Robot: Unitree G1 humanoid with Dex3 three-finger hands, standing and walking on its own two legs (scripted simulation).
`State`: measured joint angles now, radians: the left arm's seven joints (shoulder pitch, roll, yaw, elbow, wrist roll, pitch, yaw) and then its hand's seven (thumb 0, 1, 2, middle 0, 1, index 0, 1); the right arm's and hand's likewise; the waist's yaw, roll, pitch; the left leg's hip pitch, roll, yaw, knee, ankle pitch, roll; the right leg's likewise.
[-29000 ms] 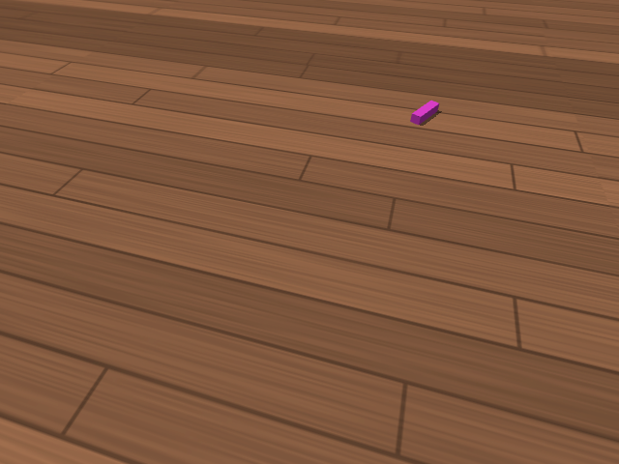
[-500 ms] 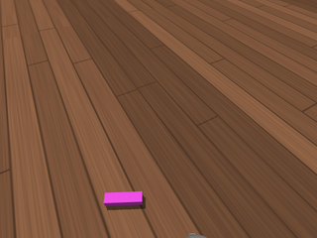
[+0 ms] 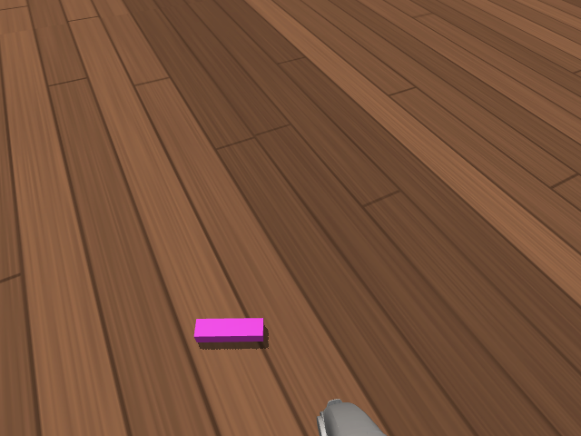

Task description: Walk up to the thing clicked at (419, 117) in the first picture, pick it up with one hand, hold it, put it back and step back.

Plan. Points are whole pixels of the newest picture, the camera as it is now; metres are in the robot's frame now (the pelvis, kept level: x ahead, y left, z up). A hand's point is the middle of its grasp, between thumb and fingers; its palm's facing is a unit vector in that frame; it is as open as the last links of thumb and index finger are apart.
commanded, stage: walk up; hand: left
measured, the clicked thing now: (230, 330) +0.54 +0.18 -0.73
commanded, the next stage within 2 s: stand in 0.72 s
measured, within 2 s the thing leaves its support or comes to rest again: neither
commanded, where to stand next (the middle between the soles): +0.09 -0.01 m, yaw -2 degrees
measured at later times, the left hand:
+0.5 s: hand out of the picture +0.14 +0.22 -0.11, palm faces -0.07 -0.88 -0.47, open 7.3 cm
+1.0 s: hand out of the picture +0.10 +0.26 -0.15, palm faces -0.06 -0.94 -0.35, open 7.3 cm
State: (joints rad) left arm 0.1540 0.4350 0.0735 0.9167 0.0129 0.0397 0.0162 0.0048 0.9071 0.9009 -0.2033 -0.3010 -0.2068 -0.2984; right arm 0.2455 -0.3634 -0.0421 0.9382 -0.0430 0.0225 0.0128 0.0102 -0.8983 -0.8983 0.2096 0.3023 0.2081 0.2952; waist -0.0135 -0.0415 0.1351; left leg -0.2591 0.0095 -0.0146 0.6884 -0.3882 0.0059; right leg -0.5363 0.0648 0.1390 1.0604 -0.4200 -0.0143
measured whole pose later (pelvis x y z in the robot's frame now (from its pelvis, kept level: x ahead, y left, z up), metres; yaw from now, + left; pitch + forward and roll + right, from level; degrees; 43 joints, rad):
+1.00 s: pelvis +0.02 +0.00 +0.01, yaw -2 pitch -5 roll -1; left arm 0.17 0.38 0.01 1.00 0.01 -0.01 0.01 0.01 0.91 0.90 -0.20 -0.30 -0.21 -0.30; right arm 0.14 -0.35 -0.03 0.95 -0.01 0.00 0.01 0.01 -0.90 -0.90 0.21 0.30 0.21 0.30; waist 0.00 -0.01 0.13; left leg -0.27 0.01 -0.03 0.61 -0.25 0.00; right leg -0.20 0.00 0.03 0.55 -0.25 0.03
